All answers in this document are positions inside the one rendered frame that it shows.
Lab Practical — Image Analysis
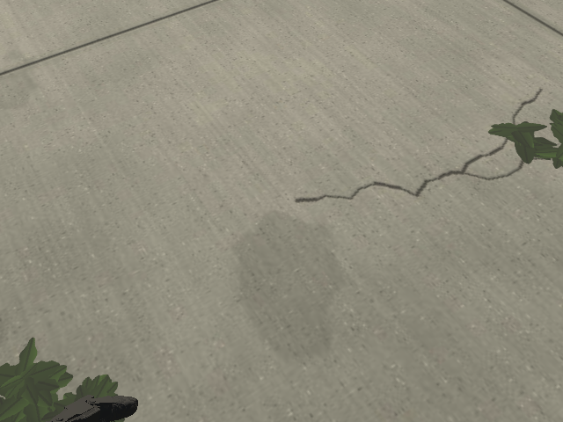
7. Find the robot left hand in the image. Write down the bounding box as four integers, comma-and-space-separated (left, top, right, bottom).
46, 395, 138, 422

